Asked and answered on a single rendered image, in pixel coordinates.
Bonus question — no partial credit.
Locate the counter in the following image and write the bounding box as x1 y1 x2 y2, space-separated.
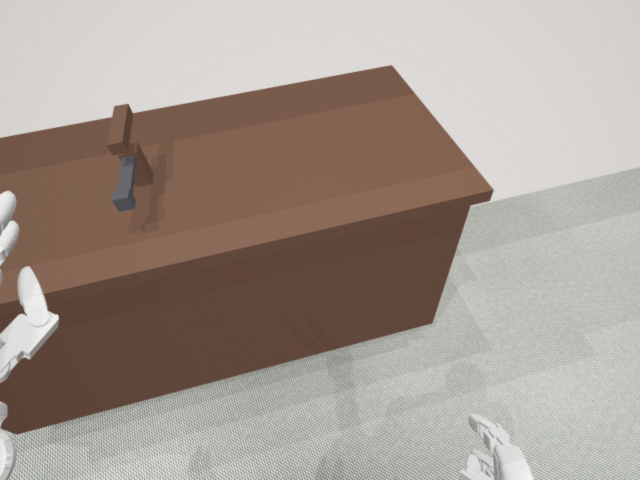
0 65 494 435

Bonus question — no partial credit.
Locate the tap lever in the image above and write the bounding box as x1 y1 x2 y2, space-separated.
112 155 137 212

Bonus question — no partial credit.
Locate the left robot hand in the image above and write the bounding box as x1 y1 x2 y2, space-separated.
0 191 59 383

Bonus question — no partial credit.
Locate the right robot hand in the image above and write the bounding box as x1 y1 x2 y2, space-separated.
461 414 534 480

